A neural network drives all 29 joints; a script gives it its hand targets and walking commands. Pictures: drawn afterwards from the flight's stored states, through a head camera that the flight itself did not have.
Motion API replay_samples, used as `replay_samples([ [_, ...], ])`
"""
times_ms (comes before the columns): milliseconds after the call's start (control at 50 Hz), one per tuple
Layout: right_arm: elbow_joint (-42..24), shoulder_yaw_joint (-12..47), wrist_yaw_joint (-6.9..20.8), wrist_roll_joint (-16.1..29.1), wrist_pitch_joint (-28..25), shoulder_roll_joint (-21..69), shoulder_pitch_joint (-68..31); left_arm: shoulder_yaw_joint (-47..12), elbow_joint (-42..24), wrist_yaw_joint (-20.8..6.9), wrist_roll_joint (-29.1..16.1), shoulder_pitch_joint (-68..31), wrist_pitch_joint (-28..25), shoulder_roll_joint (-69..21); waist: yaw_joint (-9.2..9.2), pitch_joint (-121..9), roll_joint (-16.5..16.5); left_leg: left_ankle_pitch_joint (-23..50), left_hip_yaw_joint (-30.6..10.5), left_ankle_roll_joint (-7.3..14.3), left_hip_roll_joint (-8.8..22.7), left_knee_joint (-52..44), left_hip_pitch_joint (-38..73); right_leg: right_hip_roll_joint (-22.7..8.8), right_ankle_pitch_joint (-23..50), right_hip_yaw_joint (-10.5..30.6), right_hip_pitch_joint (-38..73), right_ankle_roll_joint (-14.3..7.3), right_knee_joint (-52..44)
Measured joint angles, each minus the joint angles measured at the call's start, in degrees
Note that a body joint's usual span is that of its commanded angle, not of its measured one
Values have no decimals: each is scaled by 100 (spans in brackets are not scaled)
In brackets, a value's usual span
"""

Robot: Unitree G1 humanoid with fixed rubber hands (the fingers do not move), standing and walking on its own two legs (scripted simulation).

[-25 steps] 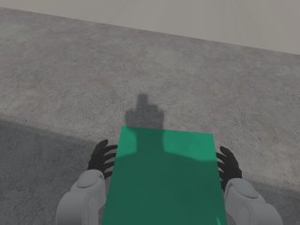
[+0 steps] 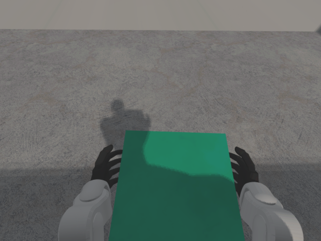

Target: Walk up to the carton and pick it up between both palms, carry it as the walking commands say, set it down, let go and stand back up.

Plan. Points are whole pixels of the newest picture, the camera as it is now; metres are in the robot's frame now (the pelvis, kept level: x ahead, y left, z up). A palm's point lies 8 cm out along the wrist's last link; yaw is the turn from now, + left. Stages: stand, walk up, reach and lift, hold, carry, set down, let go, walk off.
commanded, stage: carry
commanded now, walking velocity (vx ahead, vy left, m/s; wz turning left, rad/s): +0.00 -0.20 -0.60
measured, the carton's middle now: (172, 195) +0.25 +0.01 +0.02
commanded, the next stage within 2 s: none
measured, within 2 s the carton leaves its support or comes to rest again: neither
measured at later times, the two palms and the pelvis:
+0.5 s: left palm (223, 182) +0.26 -0.10 +0.09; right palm out of the picture +0.16 -0.38 +0.08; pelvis -0.02 -0.16 +0.00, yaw -18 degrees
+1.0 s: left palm out of the picture +0.20 -0.28 +0.11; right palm out of the picture +0.02 -0.52 +0.11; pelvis -0.09 -0.26 +0.01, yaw -37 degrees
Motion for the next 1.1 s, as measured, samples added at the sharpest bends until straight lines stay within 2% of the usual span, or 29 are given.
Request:
replay_samples([
  [20, 10, 7, 9, -3, 9, 0, 11, 0, -18, 3, 12, 5, 40, -1, 14, -68, -52, 248, 19, 74, -21, -542, 253, 79, -32, 40, -35, -15, 86],
  [40, 46, 27, 20, -16, 8, 4, 18, 18, -22, 6, 19, -7, 86, 5, 5, -112, -144, 789, 72, 319, -19, -871, 398, 113, -114, 70, -87, -7, 248],
  [60, 134, 48, 29, -36, -1, 6, 26, 45, 19, 8, 22, -5, 125, 8, 8, -143, -199, 911, 133, 491, 36, -841, 422, 119, -545, 33, -220, 98, 664],
  [80, 224, 63, 36, -50, 7, 5, 48, 65, 74, 10, 28, 4, 175, 6, 32, -152, -199, 849, 208, 577, 130, -806, 481, 82, -912, -77, -404, 226, 1307],
  [140, 318, 53, 48, -76, 48, 17, 202, 53, 210, 21, 28, -9, 338, 5, 57, -131, -190, 804, 419, 512, 353, -1140, 817, -267, -957, -193, -853, 487, 2984],
  [180, 237, 15, 47, -83, 64, 27, 260, 9, 235, 28, 6, -44, 352, 10, 38, -95, -127, 934, 499, 363, 524, -1391, 989, -537, -811, -137, -892, 611, 3179],
  [260, 60, -13, 38, -85, 59, 15, 165, 8, 149, 37, -33, -180, 301, 16, -6, -14, 61, 1083, 638, 114, 999, -1604, 1123, -873, -1081, -205, -594, 761, 2162],
  [320, 20, -7, 33, -95, 65, 7, 64, 51, 100, 41, -56, -256, 287, 17, -46, -15, 163, 1125, 742, -148, 1382, -1603, 1128, -919, -1147, -392, -242, 784, 1171],
  [360, -11, -22, 30, -107, 95, 6, 33, 50, 113, 41, -71, -281, 272, 18, -63, -43, 226, 1080, 766, -357, 1629, -1446, 1086, -857, -818, -546, 162, 749, 259],
  [380, -48, -41, 29, -116, 112, 5, 30, 35, 130, 40, -78, -307, 263, 17, -77, -67, 230, 1000, 729, -427, 1729, -1220, 996, -818, -453, -587, 401, 703, -222],
  [400, -43, -103, 29, -117, 125, -3, 0, -9, 226, 35, -71, -332, 206, 13, -73, -56, 308, 622, 539, -416, 1781, -777, 813, -728, 175, -601, 371, 622, -281],
  [440, 71, -192, 29, -117, 193, -6, -27, -56, 471, 33, -60, -313, 117, 12, -106, -2, 360, -651, -2, -364, 1397, 541, 287, -677, 27, -555, 156, 408, 101],
  [460, 138, -190, 25, -116, 225, -5, -30, -44, 532, 32, -62, -278, 113, 10, -131, 48, 343, -876, -130, -328, 1135, 1103, 72, -668, -82, -509, 127, 325, 149],
  [500, 195, -129, 10, -111, 238, -3, -28, 3, 504, 23, -69, -183, 108, 7, -161, 139, 307, -727, -163, -253, 709, 1770, -234, -599, -93, -416, 145, 212, 47],
  [540, 159, -51, -5, -97, 187, -3, -37, 49, 362, 8, -79, -103, 66, 3, -154, 200, 269, -457, -98, -183, 417, 1951, -399, -475, -1, -338, 160, 121, -60],
  [640, 73, 24, -14, -86, 100, -2, -64, 71, 149, -24, -50, -46, 12, 3, -67, 89, 89, -247, -14, 40, -4, 1099, -273, -97, 90, -214, 136, -136, -125],
  [740, 128, -4, 23, -77, 152, -1, -7, 20, 139, -15, 31, -52, 184, 3, -3, -218, -214, 161, -66, 288, -194, -428, 432, 231, 108, -91, 38, -313, -46],
  [760, 144, 0, 34, -79, 161, 1, 5, 18, 127, -8, 43, -49, 225, 5, -21, -279, -264, 536, -40, 405, -162, -934, 657, 296, 82, -69, -13, -319, 40],
  [800, 290, 38, 47, -95, 160, 4, 23, 57, 180, 0, 51, 1, 280, 6, -28, -298, -324, 745, 104, 554, -41, -991, 747, 248, -682, -158, -309, 84, 939],
  [820, 336, 40, 50, -93, 175, 4, 56, 55, 209, 5, 56, 29, 314, 2, -15, -275, -285, 722, 186, 554, 60, -1029, 828, 158, -956, -253, -512, 238, 1655],
  [860, 337, 24, 55, -96, 187, 13, 153, 24, 256, 15, 55, 36, 369, 1, -11, -209, -227, 773, 326, 469, 220, -1270, 1036, -142, -1027, -272, -826, 435, 2837],
  [900, 245, -7, 54, -99, 186, 22, 208, -17, 259, 22, 31, 12, 360, 7, -23, -127, -117, 890, 407, 335, 413, -1485, 1185, -477, -947, -198, -877, 553, 3091],
  [960, 69, -10, 45, -97, 157, 15, 148, -13, 141, 30, -10, -86, 308, 13, -21, 10, 81, 991, 519, 131, 802, -1592, 1254, -848, -1120, -200, -658, 647, 2306],
  [1040, -73, 14, 32, -115, 141, 5, 28, 45, 10, 37, -70, -194, 269, 16, -21, 63, 258, 1005, 659, -233, 1368, -1480, 1186, -970, -1014, -418, -166, 660, 869],
  [1080, -158, -18, 25, -126, 167, 3, 6, 28, 16, 37, -94, -255, 251, 17, -36, 50, 321, 887, 607, -377, 1647, -1086, 1010, -887, -319, -582, 257, 616, -82],
  [1100, -166, -81, 24, -127, 177, -5, -22, -14, 106, 35, -91, -296, 200, 12, -41, 76, 387, 570, 412, -329, 1695, -612, 811, -797, 345, -613, 216, 566, -124],
])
